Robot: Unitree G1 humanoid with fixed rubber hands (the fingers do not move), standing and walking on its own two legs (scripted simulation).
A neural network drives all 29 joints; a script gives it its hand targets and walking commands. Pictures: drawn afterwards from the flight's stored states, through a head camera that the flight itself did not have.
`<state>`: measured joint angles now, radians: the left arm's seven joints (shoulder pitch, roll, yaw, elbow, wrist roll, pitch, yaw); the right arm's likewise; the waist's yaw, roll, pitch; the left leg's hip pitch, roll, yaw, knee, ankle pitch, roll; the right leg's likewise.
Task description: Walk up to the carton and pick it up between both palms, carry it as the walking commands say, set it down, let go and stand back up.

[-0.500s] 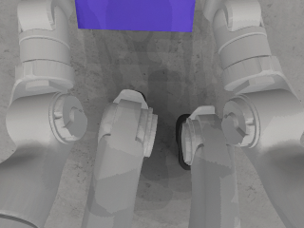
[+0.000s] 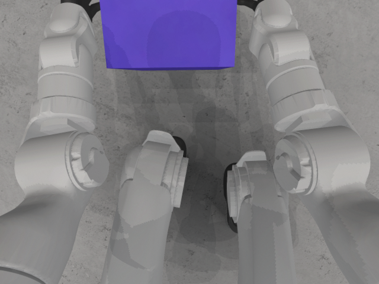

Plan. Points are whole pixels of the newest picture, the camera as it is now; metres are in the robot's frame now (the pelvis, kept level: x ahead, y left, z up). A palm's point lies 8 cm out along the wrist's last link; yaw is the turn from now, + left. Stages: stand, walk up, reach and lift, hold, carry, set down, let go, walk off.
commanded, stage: set down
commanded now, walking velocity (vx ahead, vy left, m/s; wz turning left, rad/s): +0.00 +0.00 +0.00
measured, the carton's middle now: (174, 13) +0.53 +0.15 -0.25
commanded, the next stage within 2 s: none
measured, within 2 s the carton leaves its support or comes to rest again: neither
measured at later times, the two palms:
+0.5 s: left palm (80, 6) +0.49 +0.29 -0.16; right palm (264, 0) +0.55 +0.00 -0.17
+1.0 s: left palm (80, 6) +0.49 +0.29 -0.17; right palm (264, 0) +0.56 +0.00 -0.17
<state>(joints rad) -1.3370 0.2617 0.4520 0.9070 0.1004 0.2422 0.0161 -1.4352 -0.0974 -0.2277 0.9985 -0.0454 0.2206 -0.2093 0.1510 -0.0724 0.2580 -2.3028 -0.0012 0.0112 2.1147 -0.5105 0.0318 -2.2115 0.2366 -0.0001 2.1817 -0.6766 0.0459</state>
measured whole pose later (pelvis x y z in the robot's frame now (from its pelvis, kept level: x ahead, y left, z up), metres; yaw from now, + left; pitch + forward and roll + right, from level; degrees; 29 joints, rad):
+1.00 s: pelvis +0.01 +0.00 -0.01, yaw +0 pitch +39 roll -1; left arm -1.35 0.28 0.50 0.96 0.10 0.15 -0.06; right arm -1.43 -0.10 -0.25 0.98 -0.09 0.16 -0.17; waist 0.15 -0.07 0.29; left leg -2.31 0.02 0.03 2.16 -0.54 0.04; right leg -2.22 0.20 -0.02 2.23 -0.70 0.02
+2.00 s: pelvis -0.01 +0.01 +0.08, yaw +2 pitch +30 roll -5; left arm -1.32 0.39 0.24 0.79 -0.16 0.23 0.05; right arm -1.45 -0.27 -0.15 0.89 0.08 0.24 -0.16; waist 0.14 -0.05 0.45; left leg -1.95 -0.04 -0.01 1.90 -0.48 0.05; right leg -1.83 0.11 -0.05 1.94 -0.65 0.01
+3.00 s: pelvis +0.04 +0.04 +0.30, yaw +3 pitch +37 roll -5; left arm -1.03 0.28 0.34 0.89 0.08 0.18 -0.04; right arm -1.11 -0.13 -0.27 0.92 -0.11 0.21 -0.11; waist 0.09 -0.04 0.03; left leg -1.38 -0.06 -0.03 0.98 -0.25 0.07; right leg -1.27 0.08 0.04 0.98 -0.36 0.04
